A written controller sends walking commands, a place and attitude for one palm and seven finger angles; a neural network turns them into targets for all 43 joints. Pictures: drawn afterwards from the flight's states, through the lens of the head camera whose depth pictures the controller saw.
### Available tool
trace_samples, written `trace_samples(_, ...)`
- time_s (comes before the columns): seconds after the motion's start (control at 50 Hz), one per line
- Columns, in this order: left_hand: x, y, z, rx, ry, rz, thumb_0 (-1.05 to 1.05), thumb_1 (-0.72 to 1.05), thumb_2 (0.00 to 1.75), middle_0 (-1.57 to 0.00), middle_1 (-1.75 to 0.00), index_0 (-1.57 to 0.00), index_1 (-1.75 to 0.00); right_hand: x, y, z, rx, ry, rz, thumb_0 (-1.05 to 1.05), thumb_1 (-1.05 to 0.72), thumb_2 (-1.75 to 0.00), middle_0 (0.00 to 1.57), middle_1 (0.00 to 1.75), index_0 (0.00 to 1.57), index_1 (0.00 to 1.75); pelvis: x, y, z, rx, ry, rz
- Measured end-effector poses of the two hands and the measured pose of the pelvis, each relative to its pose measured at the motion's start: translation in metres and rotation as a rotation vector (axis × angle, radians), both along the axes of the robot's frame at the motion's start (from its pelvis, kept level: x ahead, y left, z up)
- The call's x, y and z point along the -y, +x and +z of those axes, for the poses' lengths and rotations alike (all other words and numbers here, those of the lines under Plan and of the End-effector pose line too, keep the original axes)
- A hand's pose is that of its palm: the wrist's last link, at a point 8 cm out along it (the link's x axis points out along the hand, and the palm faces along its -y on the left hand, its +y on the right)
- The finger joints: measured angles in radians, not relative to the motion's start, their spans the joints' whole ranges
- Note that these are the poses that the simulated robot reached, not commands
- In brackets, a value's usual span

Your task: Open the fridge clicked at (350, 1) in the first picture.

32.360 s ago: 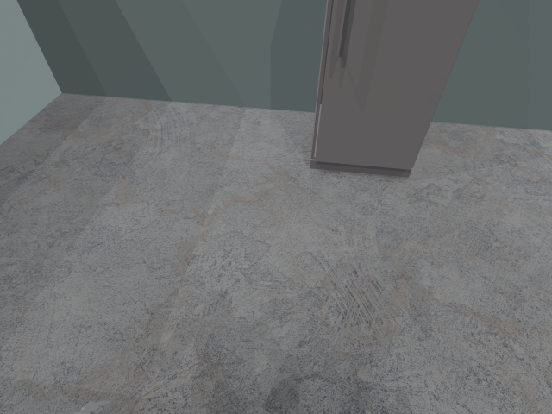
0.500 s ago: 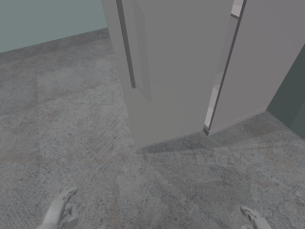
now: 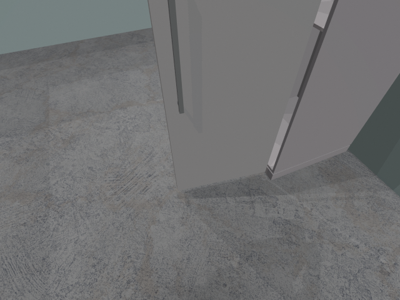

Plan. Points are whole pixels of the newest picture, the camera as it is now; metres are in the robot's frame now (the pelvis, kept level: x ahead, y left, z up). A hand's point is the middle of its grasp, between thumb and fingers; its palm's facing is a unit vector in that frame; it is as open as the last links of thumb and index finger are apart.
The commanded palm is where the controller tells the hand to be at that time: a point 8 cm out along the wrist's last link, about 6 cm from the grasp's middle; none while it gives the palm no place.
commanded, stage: let the arm hang, fingers relaxed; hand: left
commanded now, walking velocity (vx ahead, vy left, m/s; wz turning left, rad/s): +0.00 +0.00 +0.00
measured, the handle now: (174, 45) +0.74 +0.12 +0.15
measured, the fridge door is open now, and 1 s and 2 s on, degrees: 81 81 81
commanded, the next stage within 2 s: look to check the result in 0.40 s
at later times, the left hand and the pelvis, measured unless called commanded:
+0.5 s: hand out of the picture +0.05 +0.19 -0.17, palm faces -0.01 -0.98 -0.20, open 7.3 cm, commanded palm none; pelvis +0.02 +0.00 +0.01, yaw -1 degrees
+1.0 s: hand out of the picture +0.06 +0.19 -0.17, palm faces +0.00 -0.98 -0.22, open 7.3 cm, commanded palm none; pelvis +0.04 +0.00 +0.01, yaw -1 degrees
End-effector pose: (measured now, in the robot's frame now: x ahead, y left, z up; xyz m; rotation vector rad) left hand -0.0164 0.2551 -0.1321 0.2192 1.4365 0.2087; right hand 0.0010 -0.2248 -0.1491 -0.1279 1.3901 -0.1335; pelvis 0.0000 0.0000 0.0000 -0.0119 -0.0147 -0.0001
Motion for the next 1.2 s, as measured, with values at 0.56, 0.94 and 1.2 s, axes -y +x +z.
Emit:
trace_samples(0.56,0.019,0.061,-0.007,0.065,-0.068,-0.033,0.01,0.92,0.9,-0.2,-0.29,-0.2,-0.3,0.0,0.038,0.01,0.021,-0.029,-0.003,0.01,-0.91,-0.9,0.2,0.29,0.2,0.29,-0.004,0.025,0.006,0.001,0.009,-0.011)
trace_samples(0.94,0.019,0.068,-0.004,0.065,-0.056,-0.029,0.01,0.91,0.9,-0.2,-0.29,-0.2,-0.3,0.014,0.057,0.013,0.041,-0.051,0.009,0.01,-0.91,-0.9,0.2,0.29,0.2,0.29,0.001,0.035,0.007,0.012,0.011,-0.01)
trace_samples(1.2,0.018,0.082,-0.001,0.103,-0.05,-0.043,0.01,0.91,0.9,-0.2,-0.29,-0.2,-0.3,0.023,0.06,0.016,0.054,-0.065,0.01,0.01,-0.9,-0.9,0.2,0.29,0.2,0.29,0.005,0.035,0.008,0.019,0.011,-0.01)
